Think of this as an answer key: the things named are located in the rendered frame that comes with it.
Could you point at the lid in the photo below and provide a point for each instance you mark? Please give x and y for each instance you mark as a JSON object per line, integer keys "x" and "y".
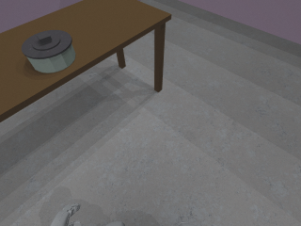
{"x": 34, "y": 49}

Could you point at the table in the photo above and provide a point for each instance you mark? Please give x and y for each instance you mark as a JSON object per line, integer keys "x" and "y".
{"x": 98, "y": 29}

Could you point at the pot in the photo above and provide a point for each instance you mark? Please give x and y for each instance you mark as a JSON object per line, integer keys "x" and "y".
{"x": 54, "y": 64}

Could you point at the knob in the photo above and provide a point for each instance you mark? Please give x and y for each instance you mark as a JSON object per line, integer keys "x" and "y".
{"x": 44, "y": 37}

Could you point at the left robot hand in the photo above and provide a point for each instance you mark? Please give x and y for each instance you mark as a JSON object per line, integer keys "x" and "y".
{"x": 62, "y": 217}

